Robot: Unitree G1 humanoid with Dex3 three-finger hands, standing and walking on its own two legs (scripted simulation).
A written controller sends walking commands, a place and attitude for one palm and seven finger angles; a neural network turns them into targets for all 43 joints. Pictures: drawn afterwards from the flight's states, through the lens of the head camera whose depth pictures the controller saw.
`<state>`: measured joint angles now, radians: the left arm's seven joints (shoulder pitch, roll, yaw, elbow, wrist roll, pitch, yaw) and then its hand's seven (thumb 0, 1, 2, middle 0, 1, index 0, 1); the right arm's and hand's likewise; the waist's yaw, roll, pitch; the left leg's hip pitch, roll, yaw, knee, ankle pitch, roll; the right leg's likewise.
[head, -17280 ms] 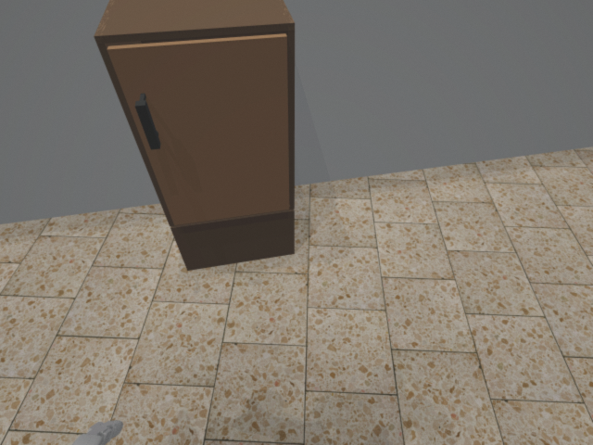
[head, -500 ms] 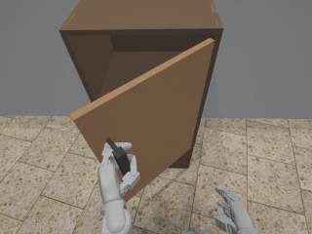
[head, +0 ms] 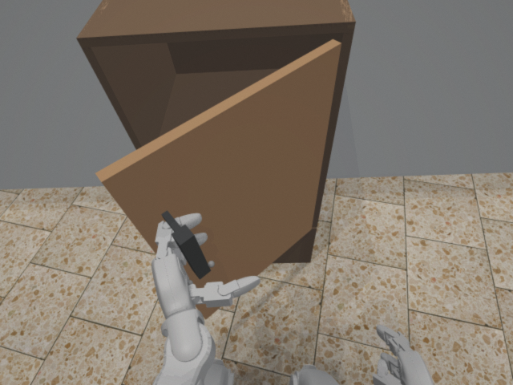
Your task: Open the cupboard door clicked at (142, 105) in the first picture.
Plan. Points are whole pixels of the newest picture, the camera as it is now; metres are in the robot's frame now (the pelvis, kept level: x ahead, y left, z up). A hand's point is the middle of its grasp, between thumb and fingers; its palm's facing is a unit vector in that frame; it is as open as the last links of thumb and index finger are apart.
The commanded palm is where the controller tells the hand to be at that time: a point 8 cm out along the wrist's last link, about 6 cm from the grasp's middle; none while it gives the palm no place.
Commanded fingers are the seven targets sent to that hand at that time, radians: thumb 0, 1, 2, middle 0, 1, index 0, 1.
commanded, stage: open thumb and fingers to let go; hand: left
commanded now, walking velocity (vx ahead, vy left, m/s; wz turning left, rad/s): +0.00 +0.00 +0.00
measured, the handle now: (185, 245) +0.32 +0.12 +0.04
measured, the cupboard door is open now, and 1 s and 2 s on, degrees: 41 43 42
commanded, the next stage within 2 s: slide the hand sideways off the handle in 0.28 s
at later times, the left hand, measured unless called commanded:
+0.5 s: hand (196, 274) +0.28 +0.10 +0.04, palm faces +0.07 -1.00 -0.06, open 15.5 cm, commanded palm +0.25 +0.12 +0.04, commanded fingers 0.00 -0.50 0.30 -0.15 -0.30 -0.15 -0.30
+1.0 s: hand (193, 299) +0.24 +0.10 +0.05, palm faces -0.08 -1.00 +0.01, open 16.1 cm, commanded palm +0.20 +0.16 +0.04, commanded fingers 0.00 -0.50 0.30 -0.15 -0.30 -0.15 -0.30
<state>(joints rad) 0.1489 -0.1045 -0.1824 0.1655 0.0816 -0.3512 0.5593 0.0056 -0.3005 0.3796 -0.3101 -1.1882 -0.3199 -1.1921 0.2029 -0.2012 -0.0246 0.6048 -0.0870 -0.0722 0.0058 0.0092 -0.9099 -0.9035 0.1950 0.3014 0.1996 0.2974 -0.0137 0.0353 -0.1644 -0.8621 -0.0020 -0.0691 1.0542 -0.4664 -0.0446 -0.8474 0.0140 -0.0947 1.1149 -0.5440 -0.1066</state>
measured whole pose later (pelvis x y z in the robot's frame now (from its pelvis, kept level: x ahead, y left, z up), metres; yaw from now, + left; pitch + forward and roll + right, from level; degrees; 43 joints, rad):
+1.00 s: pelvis -0.01 +0.08 -0.01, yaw -3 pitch +13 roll -1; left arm 0.28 -0.01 -0.37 -0.03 0.10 -0.29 0.29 -0.01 -0.50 0.30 -0.18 -0.31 -0.19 -0.32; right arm 0.23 -0.17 0.04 0.42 -0.03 -0.02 0.04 0.01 -0.91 -0.90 0.20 0.30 0.20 0.30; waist -0.01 0.03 -0.14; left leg -0.88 -0.02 0.00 1.16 -0.51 0.03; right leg -0.84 -0.01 -0.02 1.14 -0.53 0.00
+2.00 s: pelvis +0.00 +0.05 +0.00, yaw -2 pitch +12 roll -1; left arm 0.63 0.17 0.03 -0.35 -0.21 -0.27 -0.10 -0.01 -0.50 0.30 -0.15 -0.30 -0.16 -0.30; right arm 0.28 -0.21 0.02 0.41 0.03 -0.07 -0.07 0.01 -0.91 -0.90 0.20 0.30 0.20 0.30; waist 0.01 0.06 -0.16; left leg -0.81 0.01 -0.05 1.12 -0.51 -0.01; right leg -0.76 0.02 -0.07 1.09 -0.54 -0.04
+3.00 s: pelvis +0.03 +0.08 +0.08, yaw -4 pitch -4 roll -1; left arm 0.45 0.36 0.35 -0.45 -0.06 -0.05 0.13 0.01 0.78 0.84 -0.20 -0.30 -0.21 -0.30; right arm 0.21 -0.24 0.04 0.61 0.00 -0.11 -0.08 0.01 -0.91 -0.90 0.20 0.30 0.20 0.30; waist 0.07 0.05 0.02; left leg -0.13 -0.02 0.02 0.48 -0.28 0.03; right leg -0.09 0.00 0.00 0.43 -0.28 0.01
